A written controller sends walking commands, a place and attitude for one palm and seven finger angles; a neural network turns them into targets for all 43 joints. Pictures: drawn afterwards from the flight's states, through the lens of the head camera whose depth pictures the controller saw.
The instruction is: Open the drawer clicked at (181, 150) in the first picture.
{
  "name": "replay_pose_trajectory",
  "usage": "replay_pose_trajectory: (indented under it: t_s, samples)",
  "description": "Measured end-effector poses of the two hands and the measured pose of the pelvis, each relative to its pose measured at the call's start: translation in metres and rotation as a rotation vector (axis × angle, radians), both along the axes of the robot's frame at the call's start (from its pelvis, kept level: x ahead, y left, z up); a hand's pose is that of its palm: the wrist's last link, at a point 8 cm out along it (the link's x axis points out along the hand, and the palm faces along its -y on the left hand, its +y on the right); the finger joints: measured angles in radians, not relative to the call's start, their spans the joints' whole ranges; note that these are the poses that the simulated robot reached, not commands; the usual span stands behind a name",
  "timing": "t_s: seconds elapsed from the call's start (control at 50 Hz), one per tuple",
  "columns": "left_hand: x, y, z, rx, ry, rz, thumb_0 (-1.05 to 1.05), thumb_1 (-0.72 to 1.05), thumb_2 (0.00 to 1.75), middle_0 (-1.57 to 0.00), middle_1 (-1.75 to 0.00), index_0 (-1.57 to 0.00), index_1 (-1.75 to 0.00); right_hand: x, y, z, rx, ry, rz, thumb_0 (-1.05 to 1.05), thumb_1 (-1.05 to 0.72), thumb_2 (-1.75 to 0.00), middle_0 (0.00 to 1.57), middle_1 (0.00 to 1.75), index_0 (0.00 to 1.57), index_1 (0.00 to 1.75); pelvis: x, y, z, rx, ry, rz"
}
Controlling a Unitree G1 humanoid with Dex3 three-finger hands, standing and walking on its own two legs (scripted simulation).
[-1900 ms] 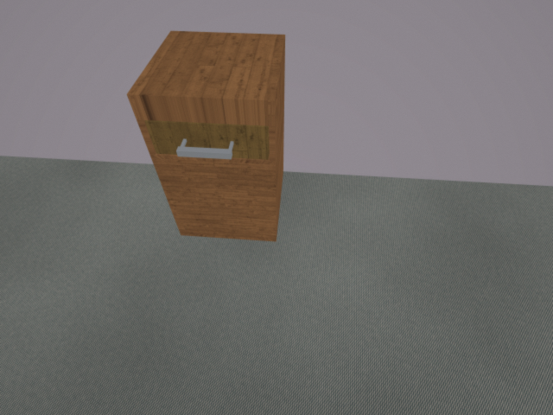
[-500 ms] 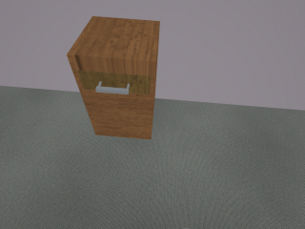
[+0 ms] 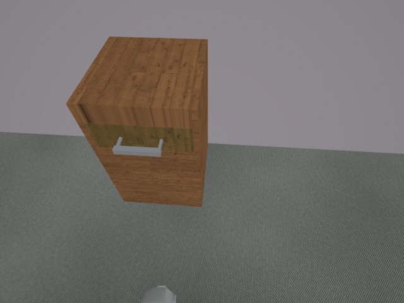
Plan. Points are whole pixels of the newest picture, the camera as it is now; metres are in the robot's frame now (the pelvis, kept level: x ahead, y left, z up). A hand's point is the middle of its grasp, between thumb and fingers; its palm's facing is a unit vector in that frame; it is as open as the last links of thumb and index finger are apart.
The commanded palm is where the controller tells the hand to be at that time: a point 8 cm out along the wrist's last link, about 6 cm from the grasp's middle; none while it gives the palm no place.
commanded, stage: take the last steps up to it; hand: left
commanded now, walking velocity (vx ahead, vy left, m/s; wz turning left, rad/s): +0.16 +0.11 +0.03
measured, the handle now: (138, 146) +0.64 +0.27 -0.22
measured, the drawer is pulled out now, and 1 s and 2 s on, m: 0.00 0.00 0.00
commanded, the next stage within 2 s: come to a stop and stand still in 0.02 s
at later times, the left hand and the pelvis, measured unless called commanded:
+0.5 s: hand out of the picture +0.13 +0.22 -0.17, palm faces +0.06 -0.96 -0.26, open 7.4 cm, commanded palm none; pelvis +0.08 +0.02 -0.01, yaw -1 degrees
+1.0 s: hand out of the picture +0.12 +0.17 -0.18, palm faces +0.08 -0.98 -0.20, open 7.3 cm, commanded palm none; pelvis +0.07 -0.01 +0.00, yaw +0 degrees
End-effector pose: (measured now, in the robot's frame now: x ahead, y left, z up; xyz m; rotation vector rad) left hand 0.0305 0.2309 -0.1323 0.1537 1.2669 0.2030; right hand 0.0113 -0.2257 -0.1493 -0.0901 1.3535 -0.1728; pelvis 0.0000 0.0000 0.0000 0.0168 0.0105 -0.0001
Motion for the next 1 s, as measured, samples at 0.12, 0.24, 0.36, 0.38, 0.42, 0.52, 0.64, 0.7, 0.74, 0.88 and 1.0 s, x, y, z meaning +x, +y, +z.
replay_pose_trajectory:
  t_s: [0.12,0.24,0.36,0.38,0.42,0.52,0.64,0.7,0.74,0.88,1.0]
  samples:
    - [-0.005,0.004,-0.006,-0.064,0.097,0.064,0.0,0.93,0.9,-0.2,-0.3,-0.2,-0.3,0.101,0.017,0.011,-0.014,-0.124,0.082,0.0,-0.91,-0.9,0.19,0.3,0.19,0.29,0.045,0.018,0.002,-0.007,-0.001,0.003]
    - [0.005,0.016,-0.03,-0.094,0.2,0.091,0.01,0.91,0.9,-0.2,-0.3,-0.2,-0.3,0.164,0.048,0.005,-0.038,-0.192,0.128,0.0,-0.91,-0.9,0.19,0.3,0.2,0.29,0.085,0.039,-0.013,-0.001,-0.019,-0.006]
    - [0.046,0.025,-0.021,-0.062,0.179,0.054,0.01,0.91,0.9,-0.2,-0.3,-0.2,-0.3,0.172,0.052,0.003,-0.038,-0.167,0.09,-0.02,-0.94,-0.89,0.2,0.3,0.2,0.3,0.09,0.04,-0.007,-0.004,-0.019,-0.007]
    - [0.054,0.027,-0.018,-0.05,0.164,0.047,0.01,0.91,0.9,-0.2,-0.3,-0.2,-0.3,0.17,0.048,0.003,-0.042,-0.157,0.085,-0.03,-0.94,-0.89,0.2,0.3,0.2,0.3,0.089,0.038,-0.007,-0.007,-0.017,-0.01]
    - [0.069,0.031,-0.013,-0.022,0.13,0.033,0.01,0.91,0.9,-0.2,-0.3,-0.2,-0.3,0.162,0.036,0.001,-0.05,-0.134,0.076,-0.03,-0.94,-0.89,0.2,0.3,0.2,0.3,0.087,0.033,-0.006,-0.011,-0.013,-0.016]
    - [0.1,0.032,-0.001,0.051,0.023,0.002,0.01,0.91,0.9,-0.2,-0.3,-0.2,-0.3,0.133,-0.002,-0.008,-0.061,-0.069,0.049,-0.01,-0.92,-0.89,0.2,0.3,0.2,0.3,0.082,0.01,-0.009,-0.011,-0.017,-0.023]
    - [0.107,0.009,0.003,0.084,-0.023,-0.043,0.01,0.91,0.9,-0.2,-0.3,-0.2,-0.3,0.097,-0.043,-0.016,-0.051,-0.005,-0.01,0.0,-0.91,-0.9,0.2,0.3,0.2,0.3,0.078,-0.015,-0.013,0.01,-0.034,-0.018]
    - [0.109,-0.007,0.006,0.055,-0.026,-0.051,0.01,0.91,0.9,-0.2,-0.3,-0.2,-0.3,0.079,-0.051,-0.009,-0.049,0.026,-0.026,0.0,-0.91,-0.9,0.19,0.3,0.2,0.3,0.078,-0.021,-0.006,0.017,-0.028,-0.019]
    - [0.11,-0.017,0.006,0.032,-0.031,-0.052,0.01,0.9,0.9,-0.2,-0.3,-0.2,-0.3,0.069,-0.053,-0.003,-0.048,0.048,-0.031,0.0,-0.91,-0.9,0.19,0.3,0.2,0.29,0.079,-0.024,-0.003,0.021,-0.021,-0.015]
    - [0.102,-0.024,-0.003,-0.015,-0.029,-0.008,0.01,0.91,0.9,-0.2,-0.3,-0.21,-0.3,0.048,-0.038,0.003,-0.049,0.107,-0.005,0.0,-0.91,-0.9,0.19,0.3,0.2,0.29,0.077,-0.021,-0.001,0.009,-0.003,0.004]
    - [0.079,-0.016,-0.012,-0.03,0.039,0.027,0.01,0.92,0.9,-0.2,-0.3,-0.21,-0.3,0.047,-0.011,0.0,-0.025,0.115,0.028,0.0,-0.91,-0.9,0.19,0.3,0.2,0.3,0.075,-0.014,-0.003,-0.01,-0.009,0.005]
